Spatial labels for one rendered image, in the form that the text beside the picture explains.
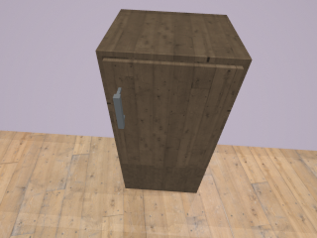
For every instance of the cupboard door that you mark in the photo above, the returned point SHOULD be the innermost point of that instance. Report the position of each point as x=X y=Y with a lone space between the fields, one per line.
x=173 y=110

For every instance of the handle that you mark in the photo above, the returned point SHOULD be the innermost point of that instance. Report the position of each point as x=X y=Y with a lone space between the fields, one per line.
x=117 y=100

